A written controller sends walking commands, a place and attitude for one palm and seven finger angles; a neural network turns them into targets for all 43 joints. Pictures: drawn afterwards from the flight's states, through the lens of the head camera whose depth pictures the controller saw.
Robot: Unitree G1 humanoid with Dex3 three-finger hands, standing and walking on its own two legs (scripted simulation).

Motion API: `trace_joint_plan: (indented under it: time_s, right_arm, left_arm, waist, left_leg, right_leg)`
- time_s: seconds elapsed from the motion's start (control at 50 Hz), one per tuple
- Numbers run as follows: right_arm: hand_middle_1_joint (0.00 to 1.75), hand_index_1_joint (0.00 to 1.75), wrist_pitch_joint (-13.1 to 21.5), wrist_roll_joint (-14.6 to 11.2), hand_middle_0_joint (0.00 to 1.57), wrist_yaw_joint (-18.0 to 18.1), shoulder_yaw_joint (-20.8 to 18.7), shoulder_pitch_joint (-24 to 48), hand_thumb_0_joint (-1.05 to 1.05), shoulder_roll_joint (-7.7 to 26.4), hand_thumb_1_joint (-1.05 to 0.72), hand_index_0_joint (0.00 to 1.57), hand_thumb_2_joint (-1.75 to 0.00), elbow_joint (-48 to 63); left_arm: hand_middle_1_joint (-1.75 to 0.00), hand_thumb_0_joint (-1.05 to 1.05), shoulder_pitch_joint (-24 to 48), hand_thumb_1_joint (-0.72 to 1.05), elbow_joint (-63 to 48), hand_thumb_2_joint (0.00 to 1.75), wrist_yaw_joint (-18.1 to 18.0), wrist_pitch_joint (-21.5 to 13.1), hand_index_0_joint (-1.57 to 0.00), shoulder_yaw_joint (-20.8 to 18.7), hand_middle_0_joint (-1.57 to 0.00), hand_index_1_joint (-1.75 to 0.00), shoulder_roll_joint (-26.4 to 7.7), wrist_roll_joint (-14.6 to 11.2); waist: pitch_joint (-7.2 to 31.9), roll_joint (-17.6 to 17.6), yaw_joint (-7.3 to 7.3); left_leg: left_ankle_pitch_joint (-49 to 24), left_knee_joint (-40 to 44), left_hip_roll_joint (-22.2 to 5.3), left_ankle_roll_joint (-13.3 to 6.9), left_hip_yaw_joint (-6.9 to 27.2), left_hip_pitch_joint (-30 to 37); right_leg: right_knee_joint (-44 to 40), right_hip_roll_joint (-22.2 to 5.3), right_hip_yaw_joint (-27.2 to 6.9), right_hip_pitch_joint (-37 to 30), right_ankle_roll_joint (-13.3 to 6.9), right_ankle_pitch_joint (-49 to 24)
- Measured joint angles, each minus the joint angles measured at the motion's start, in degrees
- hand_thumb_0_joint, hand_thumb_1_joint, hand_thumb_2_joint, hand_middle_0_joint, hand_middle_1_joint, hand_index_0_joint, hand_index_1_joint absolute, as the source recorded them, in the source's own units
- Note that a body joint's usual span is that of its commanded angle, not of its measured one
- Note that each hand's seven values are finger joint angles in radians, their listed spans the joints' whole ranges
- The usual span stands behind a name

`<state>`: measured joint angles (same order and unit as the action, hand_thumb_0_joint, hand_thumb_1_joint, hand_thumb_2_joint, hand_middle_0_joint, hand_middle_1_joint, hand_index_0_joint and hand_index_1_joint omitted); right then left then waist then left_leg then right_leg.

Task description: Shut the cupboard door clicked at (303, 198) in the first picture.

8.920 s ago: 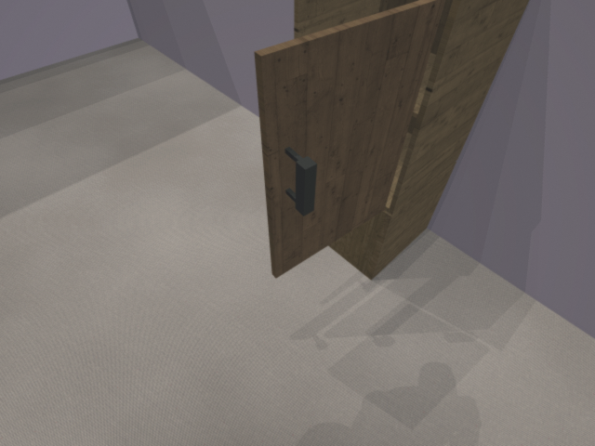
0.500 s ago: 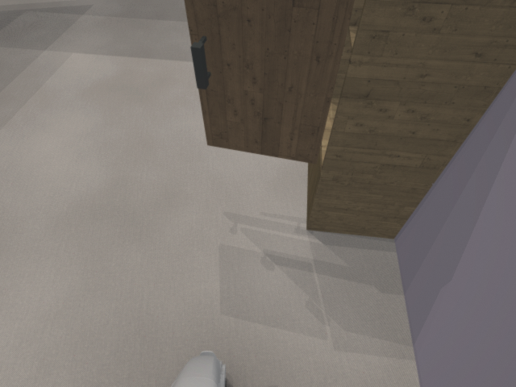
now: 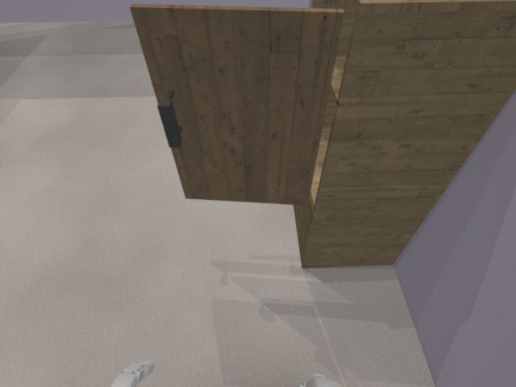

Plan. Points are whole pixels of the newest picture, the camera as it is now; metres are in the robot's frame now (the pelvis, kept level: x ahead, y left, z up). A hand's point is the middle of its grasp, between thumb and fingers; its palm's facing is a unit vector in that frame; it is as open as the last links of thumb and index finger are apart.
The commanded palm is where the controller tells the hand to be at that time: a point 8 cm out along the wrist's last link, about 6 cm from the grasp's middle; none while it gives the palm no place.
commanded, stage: take the last steps up to it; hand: left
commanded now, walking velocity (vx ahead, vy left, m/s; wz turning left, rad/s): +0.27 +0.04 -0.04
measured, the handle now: (173, 118) +0.69 +0.24 +0.01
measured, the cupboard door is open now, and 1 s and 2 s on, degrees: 84 84 84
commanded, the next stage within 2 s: come to a stop and stand still in 0.30 s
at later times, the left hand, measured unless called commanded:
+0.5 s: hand out of the picture +0.14 +0.20 -0.19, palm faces +0.09 -0.98 -0.17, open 7.3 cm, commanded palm none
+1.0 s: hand (176, 343) +0.23 +0.17 -0.17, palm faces -0.01 -0.97 -0.26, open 7.4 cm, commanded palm none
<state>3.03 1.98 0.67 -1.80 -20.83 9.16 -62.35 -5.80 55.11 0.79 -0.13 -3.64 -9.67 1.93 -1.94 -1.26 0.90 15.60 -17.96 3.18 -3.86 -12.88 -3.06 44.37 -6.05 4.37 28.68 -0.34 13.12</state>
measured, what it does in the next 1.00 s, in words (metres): walks ahead: right foot, then left foot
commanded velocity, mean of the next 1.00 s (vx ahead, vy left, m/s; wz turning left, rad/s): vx -0.01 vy -0.03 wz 0.00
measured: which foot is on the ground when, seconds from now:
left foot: down 0.00-0.10, up 0.12-0.46, down 0.48-0.92, up 0.94-1.00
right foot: up 0.00-0.08, down 0.10-0.48, up 0.50-0.88, down 0.90-1.00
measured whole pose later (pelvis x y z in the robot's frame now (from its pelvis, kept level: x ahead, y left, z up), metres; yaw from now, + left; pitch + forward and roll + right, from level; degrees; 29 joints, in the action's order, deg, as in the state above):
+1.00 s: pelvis +0.16 -0.02 -0.01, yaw -2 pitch +0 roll +1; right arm -4.0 1.1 0.8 -3.7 -11.5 11.9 -59.9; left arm -12.6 56.7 -1.1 1.3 -2.5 -10.6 1.8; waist -2.3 1.2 0.3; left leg 23.4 -41.7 -3.1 1.2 -2.1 -24.1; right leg 32.3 -1.8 3.5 12.6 -0.9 20.0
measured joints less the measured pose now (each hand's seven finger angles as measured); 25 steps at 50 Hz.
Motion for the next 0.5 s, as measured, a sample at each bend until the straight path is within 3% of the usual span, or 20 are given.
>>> trace_joint_plan:
  time_s: [0.1, 0.14, 0.18, 0.22, 0.28, 0.36, 0.42, 0.46, 0.48, 0.5]
  right_arm:
    - [0.30, 0.30, -0.6, -0.2, 0.20, -0.1, 0.6, -3.9, 0.00, -0.8, -0.91, 0.20, -0.90, -2.6]
    - [0.30, 0.30, -1.3, -0.8, 0.20, -0.4, 0.7, -3.7, 0.00, -1.1, -0.91, 0.20, -0.90, -3.8]
    - [0.30, 0.30, -2.2, -1.0, 0.20, -0.6, 0.4, -2.7, 0.00, -1.3, -0.91, 0.20, -0.90, -4.2]
    - [0.30, 0.30, -2.8, -1.0, 0.20, -0.5, 0.0, -1.0, 0.01, -1.1, -0.91, 0.20, -0.90, -3.6]
    - [0.30, 0.30, -2.9, -0.8, 0.20, -0.5, -0.4, 1.8, 0.01, -1.2, -0.91, 0.20, -0.90, -1.7]
    - [0.30, 0.29, -2.5, -0.7, 0.20, -0.6, -0.8, 5.7, 0.01, -0.8, -0.92, 0.20, -0.90, 0.3]
    - [0.30, 0.30, -2.1, -0.8, 0.20, -0.9, -1.0, 7.7, 0.01, 0.7, -0.94, 0.20, -0.90, 1.0]
    - [0.30, 0.30, -1.4, -0.7, 0.19, -0.9, -0.7, 8.7, 0.01, 1.4, -0.94, 0.20, -0.90, 1.6]
    - [0.30, 0.30, -0.8, -0.6, 0.19, -0.8, -0.5, 8.9, 0.01, 2.0, -0.93, 0.20, -0.90, 2.0]
    - [0.30, 0.30, -0.5, -0.6, 0.19, -0.4, -0.4, 9.6, 0.01, 1.7, -0.93, 0.20, -0.90, 2.0]
  left_arm:
    - [-0.30, 0.00, 0.9, 0.91, -0.8, 0.90, 0.1, -1.0, -0.19, 0.6, -0.20, -0.29, 0.5, 0.0]
    - [-0.30, 0.00, 0.7, 0.91, -0.5, 0.90, 0.0, -2.6, -0.20, 0.8, -0.20, -0.29, 1.0, -0.3]
    - [-0.30, 0.00, -1.0, 0.91, 0.1, 0.90, -0.4, -3.4, -0.20, 1.1, -0.20, -0.29, 1.4, -0.7]
    - [-0.30, 0.00, -3.3, 0.92, 1.1, 0.90, -1.2, -3.5, -0.20, 0.7, -0.20, -0.30, 2.1, -1.2]
    - [-0.30, -0.03, -5.9, 0.96, 2.4, 0.90, -2.2, -3.8, -0.20, -0.7, -0.20, -0.30, 0.7, -1.1]
    - [-0.30, -0.02, -8.9, 0.95, 5.3, 0.90, -1.6, -3.4, -0.20, -0.2, -0.20, -0.30, -0.5, -0.5]
    - [-0.30, -0.01, -11.0, 0.94, 7.3, 0.90, -1.2, -2.8, -0.20, 0.2, -0.20, -0.30, -0.4, -0.4]
    - [-0.30, -0.01, -12.7, 0.93, 8.3, 0.90, -1.4, -2.2, -0.20, 0.4, -0.20, -0.30, -0.2, -0.5]
    - [-0.30, -0.01, -13.6, 0.93, 8.7, 0.90, -1.6, -1.8, -0.20, 0.7, -0.20, -0.30, 0.1, -0.6]
    - [-0.30, 0.00, -13.8, 0.92, 9.3, 0.90, -1.9, -1.2, -0.20, 1.0, -0.20, -0.29, -0.2, -0.9]
  waist:
    - [-1.0, 1.4, 1.35]
    - [-2.2, 2.1, 1.40]
    - [-2.7, 1.9, 0.96]
    - [-2.6, 2.0, 0.58]
    - [-1.9, 1.8, 0.33]
    - [-1.5, 0.9, -0.68]
    - [-1.4, 0.4, -1.97]
    - [-1.2, 0.3, -2.53]
    - [-0.9, 0.8, -2.77]
    - [-1.0, -0.2, -2.70]
  left_leg:
    - [7.2, -7.3, -2.3, 2.0, -0.3, 0.8]
    - [11.2, -21.7, -4.2, 2.5, 2.4, -4.3]
    - [12.3, -37.4, -4.2, 3.2, 6.4, -11.3]
    - [9.2, -43.8, -5.2, 4.0, 8.7, -17.0]
    - [4.6, -40.3, -7.4, 5.4, 10.1, -22.7]
    - [1.1, -28.1, -8.3, 6.1, 9.8, -24.2]
    - [-1.0, -20.3, -7.4, 5.9, 8.9, -22.4]
    - [-6.4, -13.8, -6.6, 5.7, 8.3, -19.1]
    - [-10.6, -12.0, -7.0, 4.8, 8.4, -17.7]
    - [-8.5, -13.7, -6.4, 3.8, 8.0, -17.8]
  right_leg:
    - [-10.3, 2.3, 1.6, -7.7, -2.0, -0.3]
    - [-8.7, 3.2, 2.4, -8.8, -2.7, 2.0]
    - [-9.9, 3.6, 2.6, -11.1, -2.8, 3.5]
    - [-13.7, 4.2, 2.7, -14.0, -2.2, 2.5]
    - [-19.2, 4.6, 3.2, -17.6, -2.1, 1.2]
    - [-22.5, 4.2, 3.3, -21.2, -1.2, 1.6]
    - [-21.6, 3.6, 3.3, -23.2, 0.2, 4.0]
    - [-18.9, 3.2, 3.2, -23.9, 1.3, 6.7]
    - [-16.4, 3.6, 3.0, -23.5, 1.8, 8.6]
    - [-13.4, 2.8, 2.5, -22.7, 1.8, 10.8]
